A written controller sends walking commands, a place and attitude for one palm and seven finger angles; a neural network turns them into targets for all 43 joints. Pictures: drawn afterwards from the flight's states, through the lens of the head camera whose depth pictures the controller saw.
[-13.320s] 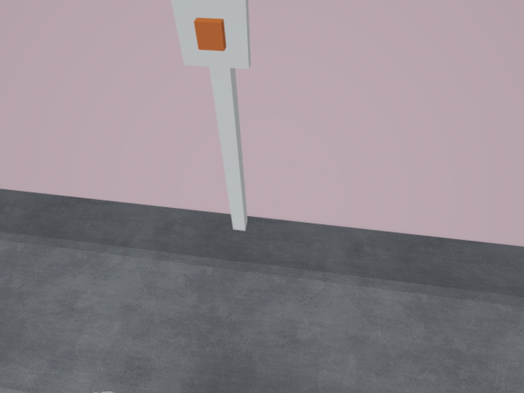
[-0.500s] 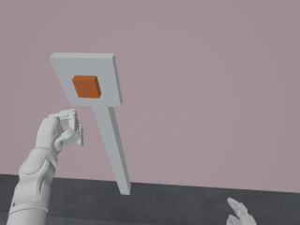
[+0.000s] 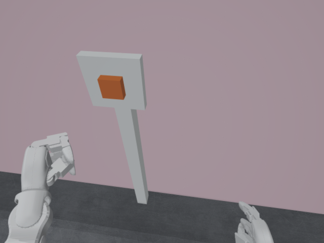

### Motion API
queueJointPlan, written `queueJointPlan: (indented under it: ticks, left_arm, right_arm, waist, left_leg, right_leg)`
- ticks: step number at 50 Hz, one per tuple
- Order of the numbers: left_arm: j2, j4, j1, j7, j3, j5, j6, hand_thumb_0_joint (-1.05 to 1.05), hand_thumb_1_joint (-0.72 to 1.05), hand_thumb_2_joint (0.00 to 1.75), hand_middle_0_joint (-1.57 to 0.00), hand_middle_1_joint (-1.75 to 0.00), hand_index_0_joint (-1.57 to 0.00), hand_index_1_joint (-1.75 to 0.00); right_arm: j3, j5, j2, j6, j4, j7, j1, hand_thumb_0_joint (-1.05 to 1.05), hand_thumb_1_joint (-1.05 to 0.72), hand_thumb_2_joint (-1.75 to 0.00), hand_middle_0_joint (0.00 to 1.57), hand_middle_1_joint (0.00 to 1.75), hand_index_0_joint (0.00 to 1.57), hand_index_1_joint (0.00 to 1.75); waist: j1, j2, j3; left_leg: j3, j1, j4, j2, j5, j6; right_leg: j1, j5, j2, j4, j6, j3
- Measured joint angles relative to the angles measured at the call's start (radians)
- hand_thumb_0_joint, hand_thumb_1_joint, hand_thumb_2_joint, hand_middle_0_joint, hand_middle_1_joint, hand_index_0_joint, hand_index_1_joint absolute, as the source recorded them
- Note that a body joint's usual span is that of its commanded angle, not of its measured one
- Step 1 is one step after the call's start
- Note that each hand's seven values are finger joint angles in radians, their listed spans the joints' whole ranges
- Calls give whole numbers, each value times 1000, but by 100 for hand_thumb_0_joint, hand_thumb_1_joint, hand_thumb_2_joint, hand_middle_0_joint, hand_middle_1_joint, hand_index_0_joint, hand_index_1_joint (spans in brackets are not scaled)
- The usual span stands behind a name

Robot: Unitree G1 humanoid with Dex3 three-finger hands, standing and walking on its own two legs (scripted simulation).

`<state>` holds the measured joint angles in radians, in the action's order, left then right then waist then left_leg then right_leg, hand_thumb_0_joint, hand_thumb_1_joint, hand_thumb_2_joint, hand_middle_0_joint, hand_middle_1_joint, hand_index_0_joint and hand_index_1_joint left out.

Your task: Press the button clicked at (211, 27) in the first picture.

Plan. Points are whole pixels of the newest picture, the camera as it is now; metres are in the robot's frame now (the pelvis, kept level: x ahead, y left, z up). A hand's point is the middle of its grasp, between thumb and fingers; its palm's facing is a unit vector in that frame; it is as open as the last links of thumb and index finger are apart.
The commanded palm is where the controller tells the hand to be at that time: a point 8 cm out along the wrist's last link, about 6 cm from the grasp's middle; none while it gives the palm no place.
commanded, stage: draw the hand back to the body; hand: left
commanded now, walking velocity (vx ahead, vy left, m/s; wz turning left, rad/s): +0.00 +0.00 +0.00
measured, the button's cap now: (112, 86) +0.49 +0.21 +0.15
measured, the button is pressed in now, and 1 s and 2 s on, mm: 0 0 0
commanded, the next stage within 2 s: step back with the hand held close in 0.70 s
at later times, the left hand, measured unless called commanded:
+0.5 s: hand (44, 169) +0.19 +0.25 +0.16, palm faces +0.43 -0.82 -0.37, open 3.1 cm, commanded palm +0.15 +0.28 +0.17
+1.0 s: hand (45, 165) +0.21 +0.25 +0.16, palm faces +0.39 -0.81 -0.43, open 3.1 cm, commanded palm +0.14 +0.29 +0.17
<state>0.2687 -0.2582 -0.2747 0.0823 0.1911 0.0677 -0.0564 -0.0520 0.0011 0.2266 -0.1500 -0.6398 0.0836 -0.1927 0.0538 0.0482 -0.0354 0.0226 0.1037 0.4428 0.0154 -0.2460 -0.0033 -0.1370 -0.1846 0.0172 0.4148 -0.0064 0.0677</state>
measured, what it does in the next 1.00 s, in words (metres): stands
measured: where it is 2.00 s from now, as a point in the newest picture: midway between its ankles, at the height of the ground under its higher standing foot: outside the picture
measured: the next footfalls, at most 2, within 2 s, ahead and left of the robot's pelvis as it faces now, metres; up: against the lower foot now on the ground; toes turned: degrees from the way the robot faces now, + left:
right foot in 1.94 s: -0.23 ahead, -0.10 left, +0.00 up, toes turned -2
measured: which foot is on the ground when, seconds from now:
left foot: down 0.00-1.00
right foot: down 0.00-1.00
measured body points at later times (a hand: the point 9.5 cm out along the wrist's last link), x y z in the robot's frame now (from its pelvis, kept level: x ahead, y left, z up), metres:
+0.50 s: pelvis +0.02 +0.01 +0.00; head -0.01 -0.01 +0.45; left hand +0.17 +0.29 +0.18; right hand +0.21 -0.21 -0.08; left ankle +0.00 +0.12 -0.74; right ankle +0.03 -0.12 -0.74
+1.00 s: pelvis +0.01 +0.01 +0.00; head +0.01 +0.00 +0.45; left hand +0.18 +0.29 +0.18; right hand +0.19 -0.22 -0.08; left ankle +0.00 +0.12 -0.74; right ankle +0.03 -0.12 -0.74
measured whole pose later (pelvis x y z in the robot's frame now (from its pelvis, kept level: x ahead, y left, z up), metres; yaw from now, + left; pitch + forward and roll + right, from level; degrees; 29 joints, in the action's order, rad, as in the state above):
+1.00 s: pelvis +0.01 +0.01 +0.00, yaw +0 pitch -2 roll -1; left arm 0.32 -0.48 -0.54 0.12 0.35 0.04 -0.14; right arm -0.02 -0.01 0.23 -0.05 -0.59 0.07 -0.18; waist 0.02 0.06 -0.02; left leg 0.03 0.17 0.45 0.02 -0.25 -0.01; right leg -0.18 -0.16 0.01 0.37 0.00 0.06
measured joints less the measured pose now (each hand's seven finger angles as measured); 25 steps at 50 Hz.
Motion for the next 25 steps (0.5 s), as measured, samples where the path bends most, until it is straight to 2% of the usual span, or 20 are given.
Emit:
queueJointPlan:
  ticks: [6, 14, 25]
  left_arm:
    - [12, -47, -52, 28, 23, -18, -24, 1, 89, 90, -131, -150, -130, -150]
    - [17, -139, -164, 26, 42, -26, -37, 1, 89, 90, -131, -150, -130, -150]
    - [32, -228, -265, 35, 93, -31, -41, 1, 89, 90, -131, -150, -130, -150]
  right_arm:
    - [3, -5, -10, 20, -24, -5, -12, 1, -90, -90, 21, 30, 21, 30]
    - [16, -10, -11, 35, -10, -17, -18, 2, -90, -90, 21, 30, 21, 30]
    - [29, -9, -5, 25, 12, -10, -14, 1, -91, -90, 21, 30, 20, 30]
  waist:
    - [0, 7, 0]
    - [-4, 13, 12]
    - [20, 15, 16]
  left_leg:
    - [4, -34, -23, -5, 1, -5]
    - [15, -56, -30, -7, -11, -9]
    - [10, -53, -12, 0, -30, -7]
  right_leg:
    - [33, 2, 3, -22, 6, -4]
    - [47, -9, 5, -22, 11, -15]
    - [55, -18, -2, -25, 11, -11]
